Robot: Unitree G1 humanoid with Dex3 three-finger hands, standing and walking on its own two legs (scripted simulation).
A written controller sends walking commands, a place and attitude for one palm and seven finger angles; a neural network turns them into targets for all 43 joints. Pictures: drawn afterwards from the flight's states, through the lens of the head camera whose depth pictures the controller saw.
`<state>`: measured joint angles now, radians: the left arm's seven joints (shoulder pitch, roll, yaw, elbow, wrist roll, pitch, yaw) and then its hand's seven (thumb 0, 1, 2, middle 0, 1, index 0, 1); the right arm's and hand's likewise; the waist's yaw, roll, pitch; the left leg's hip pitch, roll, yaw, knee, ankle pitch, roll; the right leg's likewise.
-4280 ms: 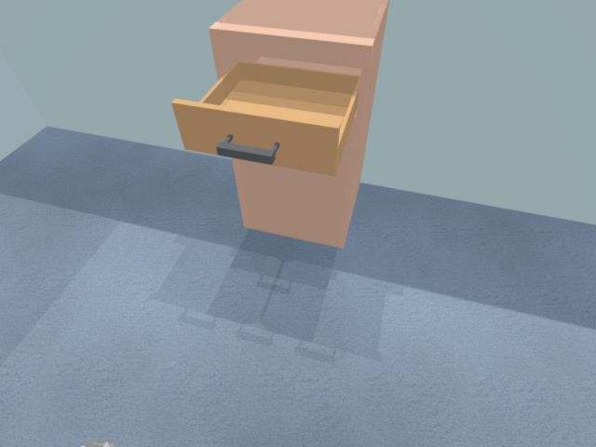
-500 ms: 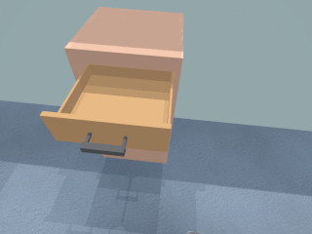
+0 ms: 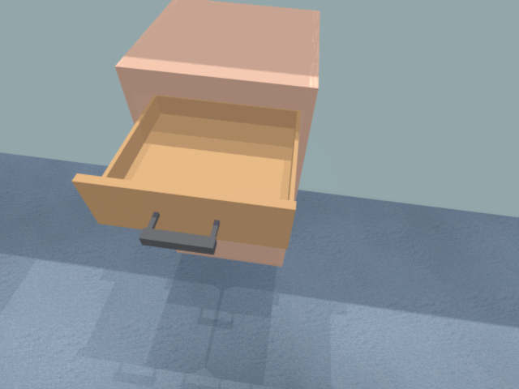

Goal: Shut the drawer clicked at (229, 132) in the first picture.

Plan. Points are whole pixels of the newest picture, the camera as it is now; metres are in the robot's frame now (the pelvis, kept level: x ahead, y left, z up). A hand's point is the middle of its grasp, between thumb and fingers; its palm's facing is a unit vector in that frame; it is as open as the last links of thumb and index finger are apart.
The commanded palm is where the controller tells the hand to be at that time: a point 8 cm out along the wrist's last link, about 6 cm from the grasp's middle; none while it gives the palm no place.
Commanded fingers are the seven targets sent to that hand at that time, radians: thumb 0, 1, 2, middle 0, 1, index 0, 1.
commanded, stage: come to a stop and stand still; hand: left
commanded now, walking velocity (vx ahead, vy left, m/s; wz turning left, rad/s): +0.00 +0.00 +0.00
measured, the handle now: (182, 231) +0.39 +0.18 -0.04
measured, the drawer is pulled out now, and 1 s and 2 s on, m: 0.29 0.29 0.29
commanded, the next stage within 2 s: look again from close up in 0.60 s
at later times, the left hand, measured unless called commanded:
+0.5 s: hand out of the picture -0.07 +0.15 -0.16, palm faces +0.02 -0.98 -0.19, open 7.4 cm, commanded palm none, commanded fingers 0.00 0.90 0.90 -0.20 -0.30 -0.20 -0.30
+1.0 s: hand out of the picture -0.04 +0.18 -0.17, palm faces +0.02 -0.98 -0.20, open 7.4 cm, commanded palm none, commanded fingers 0.00 0.90 0.90 -0.20 -0.30 -0.20 -0.30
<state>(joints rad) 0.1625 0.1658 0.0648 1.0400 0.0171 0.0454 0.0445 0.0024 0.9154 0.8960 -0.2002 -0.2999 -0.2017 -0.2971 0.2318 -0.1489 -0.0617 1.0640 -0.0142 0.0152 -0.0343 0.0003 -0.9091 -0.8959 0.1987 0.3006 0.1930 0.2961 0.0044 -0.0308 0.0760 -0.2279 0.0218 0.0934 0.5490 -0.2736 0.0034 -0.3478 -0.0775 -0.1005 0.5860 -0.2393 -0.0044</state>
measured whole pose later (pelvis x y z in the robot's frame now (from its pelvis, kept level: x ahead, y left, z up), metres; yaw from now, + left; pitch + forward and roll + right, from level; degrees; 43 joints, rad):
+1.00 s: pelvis -0.05 +0.01 +0.00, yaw +0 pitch -2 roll -1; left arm 0.31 0.15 0.00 1.04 0.02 0.00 0.05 0.01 0.91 0.90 -0.20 -0.30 -0.20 -0.30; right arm 0.33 -0.12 0.00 1.06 -0.02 0.01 -0.01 0.01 -0.91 -0.90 0.20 0.30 0.19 0.30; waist -0.03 0.01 0.01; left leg -0.31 0.01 0.07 0.54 -0.20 0.04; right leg -0.21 -0.01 -0.06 0.54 -0.30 -0.01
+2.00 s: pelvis +0.05 -0.01 -0.01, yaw -3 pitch -1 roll +0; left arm 0.29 0.16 0.04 1.03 0.02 -0.04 0.02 0.02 0.93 0.90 -0.20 -0.30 -0.20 -0.30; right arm 0.35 -0.13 -0.02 1.14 -0.02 -0.01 0.00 0.00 -0.91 -0.90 0.20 0.30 0.20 0.30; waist 0.00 0.02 0.04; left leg -0.26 0.05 0.10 0.79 -0.49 0.03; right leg -0.28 -0.02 -0.14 0.62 -0.31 -0.06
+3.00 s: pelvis +0.11 -0.01 +0.00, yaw -4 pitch +0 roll +1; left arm 0.22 0.17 -0.01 0.96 0.01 0.00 0.05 0.00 0.91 0.90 -0.20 -0.30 -0.20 -0.30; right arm 0.25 -0.19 -0.01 1.06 -0.01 0.02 -0.01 0.00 -0.91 -0.90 0.20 0.30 0.19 0.30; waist -0.02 0.01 0.06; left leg -0.28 0.02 0.07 0.54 -0.25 0.00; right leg -0.16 0.00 -0.08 0.55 -0.38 -0.03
